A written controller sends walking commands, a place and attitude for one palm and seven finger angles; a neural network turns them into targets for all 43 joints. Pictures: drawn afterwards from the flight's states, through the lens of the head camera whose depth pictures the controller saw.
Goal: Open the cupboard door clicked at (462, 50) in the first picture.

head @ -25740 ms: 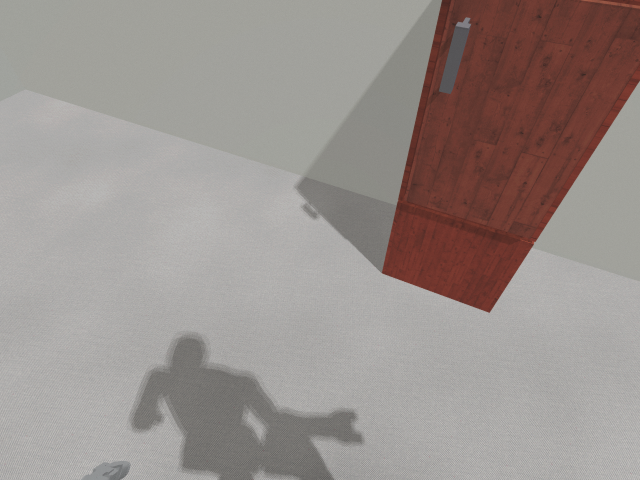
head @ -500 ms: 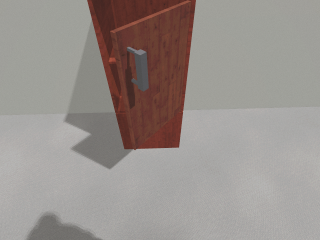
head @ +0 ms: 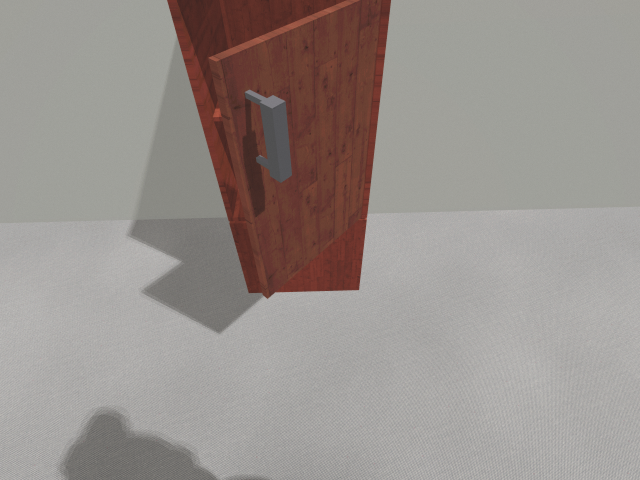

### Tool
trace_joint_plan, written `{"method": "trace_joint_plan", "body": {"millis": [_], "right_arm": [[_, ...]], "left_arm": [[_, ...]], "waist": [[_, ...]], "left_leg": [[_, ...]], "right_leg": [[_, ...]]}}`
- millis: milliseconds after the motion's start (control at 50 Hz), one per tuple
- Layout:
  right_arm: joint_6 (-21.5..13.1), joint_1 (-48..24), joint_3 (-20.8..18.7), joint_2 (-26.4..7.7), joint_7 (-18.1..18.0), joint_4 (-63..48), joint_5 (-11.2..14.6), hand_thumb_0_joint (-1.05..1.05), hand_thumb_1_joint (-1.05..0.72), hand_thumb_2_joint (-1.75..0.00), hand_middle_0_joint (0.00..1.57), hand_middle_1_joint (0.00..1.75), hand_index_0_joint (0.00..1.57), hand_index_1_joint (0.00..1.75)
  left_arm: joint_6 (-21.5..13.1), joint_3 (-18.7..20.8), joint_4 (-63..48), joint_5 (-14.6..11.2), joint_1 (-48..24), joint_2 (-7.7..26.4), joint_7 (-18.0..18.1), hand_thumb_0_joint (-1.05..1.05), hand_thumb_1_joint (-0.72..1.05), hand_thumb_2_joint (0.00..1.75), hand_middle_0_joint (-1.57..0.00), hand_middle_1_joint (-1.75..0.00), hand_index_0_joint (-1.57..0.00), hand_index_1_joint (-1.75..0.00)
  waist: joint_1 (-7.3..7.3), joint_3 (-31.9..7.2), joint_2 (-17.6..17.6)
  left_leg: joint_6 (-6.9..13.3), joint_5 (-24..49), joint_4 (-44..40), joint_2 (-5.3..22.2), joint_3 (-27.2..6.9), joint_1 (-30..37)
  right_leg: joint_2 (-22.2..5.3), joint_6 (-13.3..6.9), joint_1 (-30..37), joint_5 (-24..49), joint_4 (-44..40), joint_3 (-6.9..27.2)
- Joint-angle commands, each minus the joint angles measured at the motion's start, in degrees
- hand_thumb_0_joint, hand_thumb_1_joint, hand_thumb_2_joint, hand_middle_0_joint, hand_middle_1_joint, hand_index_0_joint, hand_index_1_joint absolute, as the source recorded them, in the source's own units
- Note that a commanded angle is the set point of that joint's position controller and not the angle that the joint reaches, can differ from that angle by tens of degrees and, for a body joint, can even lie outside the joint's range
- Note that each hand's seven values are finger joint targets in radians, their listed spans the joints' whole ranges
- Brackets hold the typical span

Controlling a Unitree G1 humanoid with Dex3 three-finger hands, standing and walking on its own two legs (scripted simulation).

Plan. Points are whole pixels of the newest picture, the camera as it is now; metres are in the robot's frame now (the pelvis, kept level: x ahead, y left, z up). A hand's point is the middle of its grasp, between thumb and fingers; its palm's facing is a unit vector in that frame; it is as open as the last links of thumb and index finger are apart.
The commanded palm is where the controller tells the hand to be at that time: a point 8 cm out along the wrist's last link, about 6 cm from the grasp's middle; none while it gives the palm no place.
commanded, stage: look to check the result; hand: left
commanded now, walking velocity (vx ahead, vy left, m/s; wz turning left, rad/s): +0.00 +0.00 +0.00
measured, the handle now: (267, 136) +0.59 +0.12 +0.12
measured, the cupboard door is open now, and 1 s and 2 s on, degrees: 47 47 47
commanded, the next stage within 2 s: walk to a spot facing it in 0.18 s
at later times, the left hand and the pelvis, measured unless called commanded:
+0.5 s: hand out of the picture +0.00 +0.18 -0.18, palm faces +0.02 -0.98 -0.20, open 7.4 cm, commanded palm none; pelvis +0.00 +0.00 -0.01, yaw -4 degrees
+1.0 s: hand out of the picture +0.13 +0.17 -0.16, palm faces -0.28 -0.91 -0.29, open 7.4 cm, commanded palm none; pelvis -0.02 -0.01 -0.01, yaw -20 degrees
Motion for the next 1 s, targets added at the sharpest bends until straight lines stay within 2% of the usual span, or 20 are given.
{"method": "trace_joint_plan", "body": {"millis": [0, 280, 340, 420, 500, 540, 560, 580, 600, 620, 640, 680, 720, 780, 840, 880, 920, 940, 960, 980], "right_arm": [[-0.83, 3.00, -0.80, -5.58, -0.47, -1.40, 0.07, 0.00, -0.90, -0.90, 0.20, 0.30, 0.20, 0.30], [-0.59, 1.73, -0.93, -6.14, -0.54, -1.57, 0.08, 0.00, -0.90, -0.90, 0.20, 0.30, 0.20, 0.30], [0.04, 2.71, -1.16, -4.88, -0.90, -1.73, 0.07, 0.00, -0.90, -0.90, 0.20, 0.30, 0.20, 0.30], [0.89, 1.67, -2.51, -6.12, -1.19, -3.63, -0.08, 0.00, -0.90, -0.90, 0.20, 0.30, 0.20, 0.30], [1.16, -0.71, -3.31, -5.82, -1.09, -6.33, -0.09, 0.00, -0.90, -0.90, 0.20, 0.30, 0.20, 0.30], [1.02, -0.18, -3.52, -5.60, -1.07, -7.42, -0.04, 0.00, -0.90, -0.90, 0.20, 0.30, 0.20, 0.30], [0.80, 1.32, -3.57, -5.56, -1.12, -7.26, 0.01, 0.00, -0.90, -0.90, 0.20, 0.30, 0.20, 0.30], [0.46, 3.29, -3.64, -6.48, -1.20, -6.75, -0.08, 0.00, -0.90, -0.90, 0.20, 0.30, 0.20, 0.30], [0.05, 5.14, -4.01, -8.97, -1.49, -6.59, -0.57, 0.00, -0.90, -0.90, 0.20, 0.30, 0.20, 0.30], [-0.14, 7.34, -4.40, -11.28, -1.61, -6.46, -0.80, 0.00, -0.90, -0.90, 0.20, 0.30, 0.20, 0.30], [-0.40, 8.09, -4.24, -11.34, -1.80, -6.61, -0.83, 0.00, -0.90, -0.90, 0.20, 0.30, 0.20, 0.30], [-0.97, 5.21, -3.93, -10.89, -1.91, -8.77, -0.92, 0.00, -0.90, -0.90, 0.20, 0.30, 0.20, 0.30], [-1.06, 1.14, -4.13, -11.24, -1.44, -10.51, -1.13, 0.00, -0.90, -0.90, 0.20, 0.30, 0.20, 0.30], [-1.24, 0.61, -4.37, -10.96, -1.06, -11.20, -1.07, 0.00, -0.90, -0.90, 0.20, 0.30, 0.20, 0.30], [-1.05, 1.25, -4.89, -11.50, -0.58, -11.20, -1.16, 0.00, -0.90, -0.90, 0.20, 0.30, 0.20, 0.30], [-0.85, 1.56, -5.40, -12.29, -0.13, -11.56, -1.23, 0.00, -0.90, -0.90, 0.20, 0.30, 0.20, 0.30], [-0.48, 0.24, -5.89, -13.42, 0.26, -12.43, -1.08, 0.00, -0.90, -0.90, 0.20, 0.30, 0.20, 0.30], [-0.29, -0.79, -6.11, -13.53, 0.47, -12.89, -0.76, 0.00, -0.90, -0.90, 0.20, 0.30, 0.20, 0.30], [0.07, -2.02, -6.03, -11.98, 0.69, -13.92, -0.36, 0.00, -0.90, -0.90, 0.20, 0.30, 0.20, 0.30], [0.55, -2.50, -4.98, -7.02, 1.19, -16.18, 0.02, 0.00, -0.90, -0.90, 0.20, 0.30, 0.20, 0.30]], "left_arm": [[-0.88, 1.06, -1.60, 0.27, 3.91, 6.82, 0.66, 0.00, 0.90, 0.90, -0.20, -0.30, -0.20, -0.30], [-0.79, 1.24, -1.93, 0.29, 3.07, 7.61, 0.64, 0.00, 0.90, 0.90, -0.20, -0.30, -0.20, -0.30], [0.08, 1.74, -2.29, 0.42, 3.89, 6.73, 0.74, 0.00, 0.90, 0.90, -0.20, -0.30, -0.20, -0.30], [1.13, 3.53, -3.96, 0.80, 2.85, 9.22, 0.40, 0.00, 0.90, 0.90, -0.20, -0.30, -0.20, -0.30], [1.54, 4.55, -5.51, 1.15, 1.70, 10.43, 0.08, 0.00, 0.90, 0.90, -0.20, -0.30, -0.20, -0.30], [1.60, 4.93, -6.38, 1.33, 0.52, 10.69, 0.17, 0.00, 0.90, 0.90, -0.20, -0.30, -0.20, -0.30], [1.69, 5.08, -7.03, 1.27, -0.92, 10.77, 0.04, 0.00, 0.90, 0.90, -0.20, -0.30, -0.20, -0.30], [1.79, 5.00, -7.78, 1.08, -1.80, 10.25, -0.20, 0.00, 0.90, 0.90, -0.20, -0.30, -0.20, -0.30], [1.84, 4.90, -8.47, 0.83, -1.35, 8.54, -0.44, 0.00, 0.90, 0.90, -0.20, -0.30, -0.20, -0.30], [2.13, 4.66, -9.57, 0.52, -1.70, 7.28, -0.67, 0.00, 0.90, 0.90, -0.20, -0.30, -0.20, -0.30], [2.43, 4.82, -10.04, 0.72, -3.71, 7.83, -0.83, 0.00, 0.90, 0.90, -0.20, -0.30, -0.20, -0.30], [2.91, 5.62, -10.76, 1.27, -4.06, 8.44, -1.84, 0.00, 0.90, 0.90, -0.20, -0.30, -0.20, -0.30], [3.01, 5.62, -10.89, 1.55, -4.40, 6.81, -2.82, 0.00, 0.90, 0.90, -0.20, -0.30, -0.20, -0.30], [3.36, 5.58, -12.14, 1.52, -4.68, 6.36, -3.39, 0.00, 0.90, 0.90, -0.20, -0.30, -0.20, -0.30], [3.16, 5.19, -13.62, 1.68, -6.69, 6.39, -3.59, 0.00, 0.90, 0.90, -0.20, -0.30, -0.20, -0.30], [2.77, 4.90, -14.31, 1.57, -7.88, 6.66, -3.57, 0.00, 0.90, 0.90, -0.20, -0.30, -0.20, -0.30], [2.42, 5.01, -14.08, 1.47, -5.96, 7.37, -3.51, 0.00, 0.90, 0.90, -0.20, -0.30, -0.20, -0.30], [2.15, 5.26, -13.61, 1.55, -3.56, 8.41, -3.38, 0.00, 0.90, 0.90, -0.20, -0.30, -0.20, -0.30], [1.75, 5.95, -12.96, 1.75, -0.76, 11.25, -3.04, 0.00, 0.90, 0.90, -0.20, -0.30, -0.20, -0.30], [0.84, 7.22, -13.06, 2.57, 0.24, 18.71, -2.11, 0.00, 0.90, 0.90, -0.20, -0.30, -0.20, -0.30]], "waist": [[-0.32, 0.52, -2.44], [-0.22, 2.07, -1.62], [-0.13, 1.45, -2.30], [-0.02, 1.31, -4.69], [0.35, 2.40, -7.04], [-0.38, 1.96, -5.58], [-1.41, 2.03, -4.02], [-2.15, 0.99, -0.41], [-2.03, -0.52, 7.23], [-2.18, -1.14, 15.60], [-2.36, -0.81, 15.52], [-0.79, 0.26, 5.52], [0.83, -0.26, 3.01], [0.65, -2.60, 6.06], [-0.50, -3.66, 9.63], [-1.08, -4.15, 9.79], [0.09, -5.13, 8.94], [1.42, -5.66, 6.97], [3.35, -5.90, 0.10], [4.36, -4.75, -21.33]], "left_leg": [[2.78, 10.63, -0.99, 5.23, -3.59, 3.32], [2.47, 9.14, -0.79, 5.13, -3.07, 2.81], [1.95, 8.50, 1.81, 5.71, -1.10, 2.79], [0.83, 2.85, 6.94, 5.56, 2.43, -1.92], [-0.54, -9.53, 14.08, 4.32, 3.96, -6.71], [-0.76, -10.25, 13.65, 4.83, 3.64, -5.79], [-0.57, -6.76, 9.36, 5.71, 3.21, -2.98], [0.40, 3.46, 4.68, 7.95, 1.59, 2.21], [3.60, 14.71, 1.52, 14.43, -4.81, 7.38], [8.99, 19.94, -4.02, 22.72, -13.00, 8.97], [11.97, 17.11, -7.00, 26.32, -15.31, 5.92], [11.57, 6.32, -9.67, 25.32, -11.97, 0.73], [9.42, 2.59, -9.58, 21.52, -4.70, 1.28], [7.94, 1.51, -9.09, 19.37, 1.24, 2.73], [7.75, 3.45, -7.01, 19.85, 4.76, 4.35], [7.60, 6.28, -4.70, 21.06, 5.73, 3.78], [6.03, 5.44, -0.78, 21.17, 7.86, 1.75], [4.08, 3.67, 3.22, 19.97, 9.50, -0.26], [1.02, -3.44, 11.11, 16.95, 12.04, -6.33], [-3.02, -22.60, 26.59, 7.70, 15.23, -19.09]], "right_leg": [[-8.90, 1.54, -5.52, 17.07, -4.91, 6.05], [-8.97, 2.44, -5.65, 17.95, -5.56, 6.54], [-8.94, 2.46, -6.30, 21.19, -4.13, 7.85], [-10.99, 0.48, -5.36, 26.87, -1.66, 11.94], [-14.01, -5.32, -6.08, 30.62, -0.74, 17.74], [-14.43, -6.47, -7.47, 31.72, 0.67, 19.21], [-13.42, -5.77, -9.56, 31.74, 2.54, 18.35], [-10.01, -3.40, -12.80, 28.88, 5.69, 15.56], [-4.21, -0.18, -17.57, 19.30, 11.58, 10.84], [0.45, 2.09, -22.09, -6.64, 23.20, 4.79], [-0.79, 2.63, -22.85, -17.54, 35.37, 5.68], [-3.23, 3.37, -24.69, -14.32, 43.83, 7.26], [-4.46, 4.44, -26.49, -9.23, 43.50, 4.96], [-5.14, 5.64, -26.77, -6.36, 39.69, 2.86], [-5.55, 5.83, -24.42, -7.14, 30.05, 0.47], [-5.12, 5.19, -21.37, -7.87, 24.03, -0.50], [-4.38, 4.52, -16.34, -4.88, 17.91, -1.64], [-4.02, 4.18, -12.19, 0.83, 12.02, -2.00], [-6.63, 2.96, -5.67, 7.66, 4.33, 1.87], [-21.32, -2.75, -2.35, 17.04, -5.67, 25.38]]}}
